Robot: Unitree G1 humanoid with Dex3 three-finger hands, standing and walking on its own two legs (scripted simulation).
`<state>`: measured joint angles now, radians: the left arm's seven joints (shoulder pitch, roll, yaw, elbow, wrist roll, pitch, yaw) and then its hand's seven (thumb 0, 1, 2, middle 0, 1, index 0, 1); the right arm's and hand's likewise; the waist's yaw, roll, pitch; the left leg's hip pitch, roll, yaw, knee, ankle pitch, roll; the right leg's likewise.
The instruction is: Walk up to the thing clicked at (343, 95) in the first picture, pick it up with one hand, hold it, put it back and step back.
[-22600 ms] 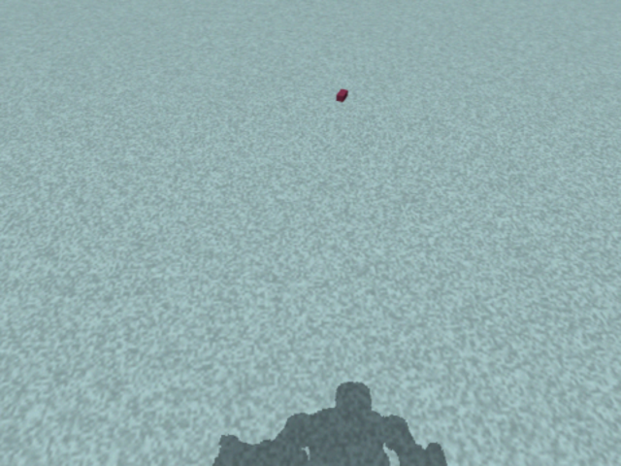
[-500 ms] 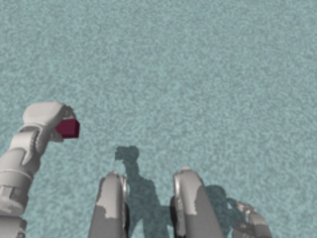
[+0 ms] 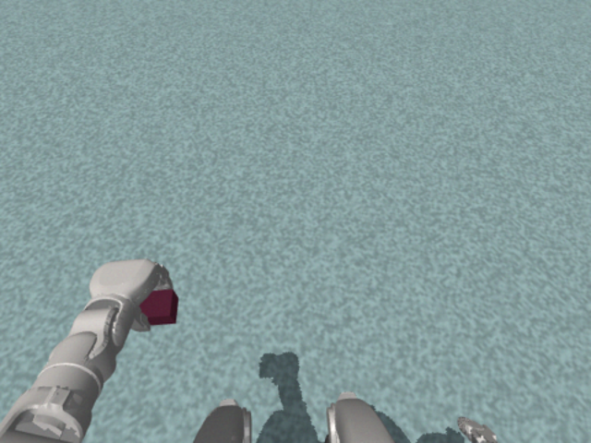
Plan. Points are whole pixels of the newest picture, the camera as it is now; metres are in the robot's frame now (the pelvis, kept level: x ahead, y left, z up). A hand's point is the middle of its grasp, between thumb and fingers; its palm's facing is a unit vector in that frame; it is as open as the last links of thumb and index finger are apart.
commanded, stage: lift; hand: left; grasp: from above
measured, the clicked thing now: (148, 308) +0.35 +0.22 -0.11
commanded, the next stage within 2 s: hold in 0.28 s
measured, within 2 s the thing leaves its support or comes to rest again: neither
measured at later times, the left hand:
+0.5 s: hand (128, 274) +0.36 +0.22 -0.01, palm faces -0.45 -0.05 -0.89, open 7.2 cm
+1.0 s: hand (122, 262) +0.36 +0.22 +0.03, palm faces -0.45 -0.03 -0.89, open 7.2 cm
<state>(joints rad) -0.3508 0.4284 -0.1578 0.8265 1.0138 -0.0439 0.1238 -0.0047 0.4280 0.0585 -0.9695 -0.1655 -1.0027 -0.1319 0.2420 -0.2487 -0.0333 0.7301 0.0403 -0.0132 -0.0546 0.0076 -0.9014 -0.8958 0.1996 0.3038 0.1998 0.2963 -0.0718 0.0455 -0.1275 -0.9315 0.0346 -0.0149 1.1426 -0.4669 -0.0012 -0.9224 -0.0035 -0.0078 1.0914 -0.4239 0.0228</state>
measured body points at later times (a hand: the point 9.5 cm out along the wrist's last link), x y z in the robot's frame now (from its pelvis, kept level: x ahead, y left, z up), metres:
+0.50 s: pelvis +0.04 +0.00 +0.06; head +0.08 -0.01 +0.50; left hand +0.38 +0.22 +0.04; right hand +0.14 -0.26 -0.07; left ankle +0.05 +0.12 -0.65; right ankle +0.06 -0.14 -0.65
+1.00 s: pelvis +0.05 +0.00 +0.07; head +0.07 -0.01 +0.52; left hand +0.38 +0.22 +0.08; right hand +0.17 -0.26 -0.05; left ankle +0.05 +0.12 -0.65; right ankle +0.06 -0.14 -0.65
